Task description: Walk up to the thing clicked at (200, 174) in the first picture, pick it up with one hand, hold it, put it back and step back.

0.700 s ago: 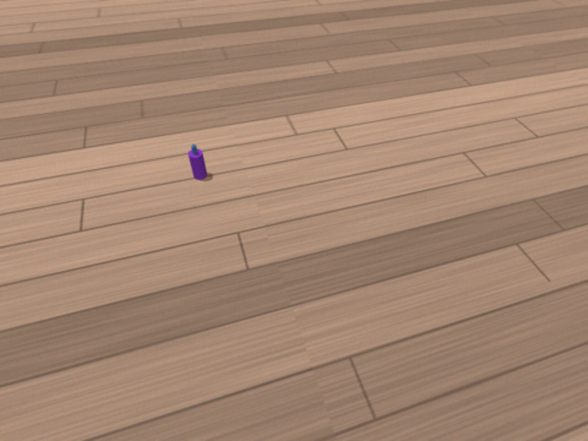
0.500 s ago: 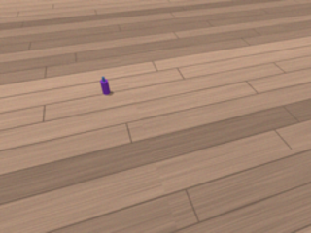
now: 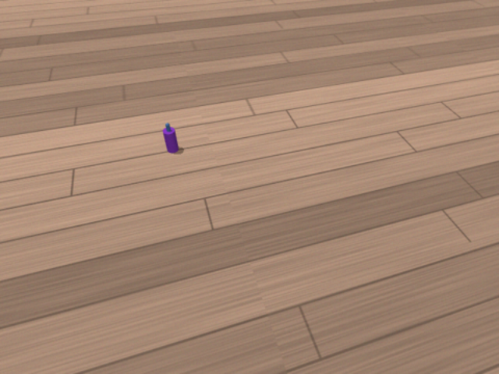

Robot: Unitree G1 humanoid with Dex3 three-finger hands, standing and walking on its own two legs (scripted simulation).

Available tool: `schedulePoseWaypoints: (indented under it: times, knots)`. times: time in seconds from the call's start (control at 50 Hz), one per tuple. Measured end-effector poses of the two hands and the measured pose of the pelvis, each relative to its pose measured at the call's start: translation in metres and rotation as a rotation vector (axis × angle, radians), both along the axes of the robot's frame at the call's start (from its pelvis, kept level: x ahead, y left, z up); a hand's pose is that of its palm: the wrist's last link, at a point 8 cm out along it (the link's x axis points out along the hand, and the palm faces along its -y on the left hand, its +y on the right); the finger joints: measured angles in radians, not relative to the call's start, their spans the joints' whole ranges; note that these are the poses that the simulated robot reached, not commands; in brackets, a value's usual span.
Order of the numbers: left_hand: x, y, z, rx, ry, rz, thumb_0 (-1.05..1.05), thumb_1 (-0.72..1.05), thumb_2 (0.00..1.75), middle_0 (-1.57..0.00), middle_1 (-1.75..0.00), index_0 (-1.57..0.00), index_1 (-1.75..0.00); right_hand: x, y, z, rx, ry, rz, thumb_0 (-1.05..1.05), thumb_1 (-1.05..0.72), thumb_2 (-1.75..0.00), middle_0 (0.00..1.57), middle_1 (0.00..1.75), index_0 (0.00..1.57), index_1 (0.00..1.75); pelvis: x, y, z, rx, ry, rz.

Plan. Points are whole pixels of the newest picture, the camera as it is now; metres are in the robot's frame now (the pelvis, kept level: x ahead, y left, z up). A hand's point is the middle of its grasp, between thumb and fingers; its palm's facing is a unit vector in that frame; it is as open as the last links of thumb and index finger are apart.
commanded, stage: stand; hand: left
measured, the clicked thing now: (170, 136) +1.41 +0.47 -0.69
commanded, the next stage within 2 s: walk up in 0.42 s
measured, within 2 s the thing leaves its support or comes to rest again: neither
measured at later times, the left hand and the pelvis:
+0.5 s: hand out of the picture +0.07 +0.26 -0.15, palm faces +0.01 -0.94 -0.33, open 7.3 cm; pelvis +0.00 +0.00 +0.00, yaw +2 degrees
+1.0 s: hand (44, 345) +0.20 +0.38 -0.16, palm faces +0.05 -0.94 -0.33, open 7.4 cm; pelvis +0.15 +0.10 -0.01, yaw +7 degrees
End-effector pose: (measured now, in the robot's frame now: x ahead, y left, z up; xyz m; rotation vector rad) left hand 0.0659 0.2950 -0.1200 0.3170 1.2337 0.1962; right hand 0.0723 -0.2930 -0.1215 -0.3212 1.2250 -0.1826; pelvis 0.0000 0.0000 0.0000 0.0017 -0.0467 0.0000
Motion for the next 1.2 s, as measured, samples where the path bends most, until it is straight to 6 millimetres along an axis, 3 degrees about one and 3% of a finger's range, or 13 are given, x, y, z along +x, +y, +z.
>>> schedulePoseWaypoints:
  times: [0.48,0.58,0.66,0.74,0.8,0.84,1.02,1.12,1.2]
  knots:
    - [-0.002,0.004,0.004,-0.011,-0.048,0.009,0.0,0.91,0.9,-0.2,-0.3,-0.2,-0.3,-0.006,-0.006,0.002,0.011,-0.001,0.008,0.01,-0.9,-0.9,0.21,0.3,0.2,0.3,0.001,-0.001,-0.001,-0.008,0.005,0.02]
    - [-0.018,0.03,0.009,0.014,-0.09,0.067,0.0,0.91,0.9,-0.2,-0.3,-0.21,-0.3,0.015,-0.01,0.009,-0.021,0.02,0.074,0.01,-0.9,-0.9,0.21,0.3,0.2,0.3,0.012,0.011,-0.003,-0.016,0.014,0.061]
    - [-0.032,0.063,0.008,0.037,-0.042,0.107,0.0,0.9,0.9,-0.2,-0.3,-0.21,-0.3,0.049,-0.002,0.019,-0.045,-0.014,0.109,0.01,-0.9,-0.9,0.2,0.3,0.2,0.3,0.031,0.029,-0.006,-0.029,0.005,0.09]
    - [-0.025,0.104,-0.007,0.048,-0.006,0.136,0.0,0.9,0.9,-0.2,-0.3,-0.2,-0.3,0.088,0.016,0.025,-0.087,-0.065,0.134,0.01,-0.9,-0.9,0.2,0.29,0.2,0.3,0.058,0.056,-0.018,-0.036,0.002,0.118]
    - [-0.004,0.127,-0.023,0.055,0.016,0.131,0.0,0.91,0.9,-0.2,-0.3,-0.2,-0.3,0.106,0.03,0.019,-0.121,-0.111,0.124,0.01,-0.9,-0.9,0.2,0.29,0.2,0.3,0.076,0.076,-0.032,-0.003,-0.003,0.114]
    - [0.019,0.133,-0.023,0.045,0.012,0.116,0.01,0.91,0.9,-0.2,-0.3,-0.2,-0.3,0.109,0.041,0.02,-0.111,-0.113,0.105,0.01,-0.9,-0.9,0.2,0.29,0.2,0.3,0.088,0.083,-0.03,0.001,-0.006,0.12]
    - [0.131,0.132,0.003,-0.013,-0.09,0.041,0.0,0.91,0.9,-0.2,-0.3,-0.2,-0.3,0.134,0.077,0.019,-0.042,-0.032,0.089,0.01,-0.9,-0.9,0.21,0.3,0.2,0.3,0.158,0.1,-0.009,0.017,-0.01,0.124]
    - [0.197,0.13,0.015,0.005,-0.118,0.025,0.0,0.91,0.9,-0.2,-0.3,-0.2,-0.3,0.173,0.076,0.007,-0.012,0.0,0.086,0.01,-0.9,-0.9,0.21,0.3,0.2,0.3,0.209,0.097,-0.01,0.02,0.0,0.132]
    - [0.258,0.124,0.016,0.044,-0.16,0.022,0.0,0.91,0.9,-0.2,-0.3,-0.2,-0.3,0.219,0.064,-0.01,-0.004,0.013,0.091,0.01,-0.9,-0.9,0.21,0.3,0.2,0.3,0.259,0.086,-0.022,0.019,0.01,0.138]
